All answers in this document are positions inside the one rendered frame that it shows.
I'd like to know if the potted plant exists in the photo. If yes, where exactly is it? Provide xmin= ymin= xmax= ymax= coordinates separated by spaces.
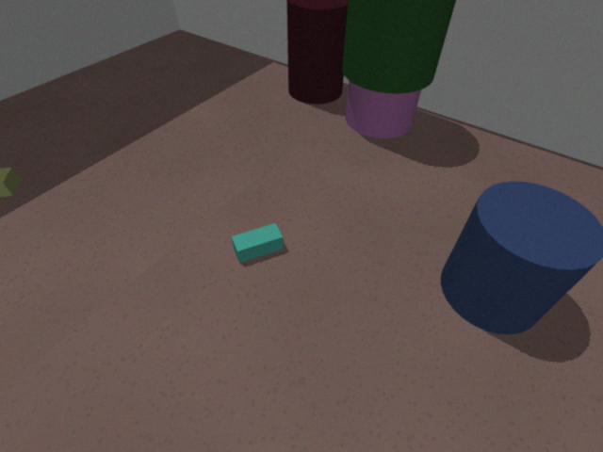
xmin=342 ymin=0 xmax=456 ymax=138

